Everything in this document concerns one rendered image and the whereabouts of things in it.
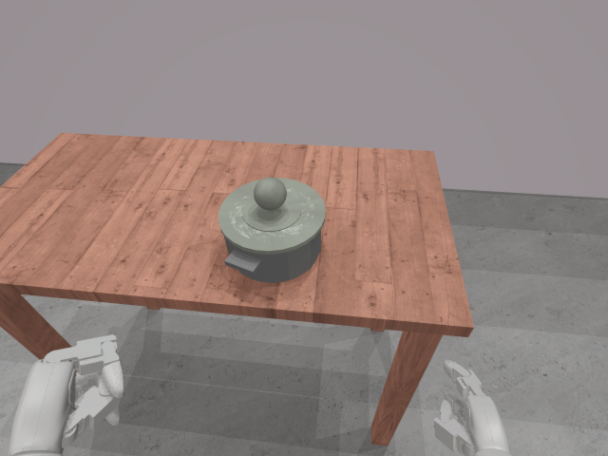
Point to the robot right hand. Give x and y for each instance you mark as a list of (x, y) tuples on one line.
[(479, 424)]

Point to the robot left hand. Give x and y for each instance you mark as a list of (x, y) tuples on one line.
[(41, 420)]

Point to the pot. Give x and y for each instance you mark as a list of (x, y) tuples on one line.
[(276, 267)]

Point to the table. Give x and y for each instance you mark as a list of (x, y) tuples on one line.
[(134, 220)]

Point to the knob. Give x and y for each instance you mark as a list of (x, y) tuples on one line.
[(270, 193)]

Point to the lid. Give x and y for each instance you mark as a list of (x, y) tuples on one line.
[(253, 229)]

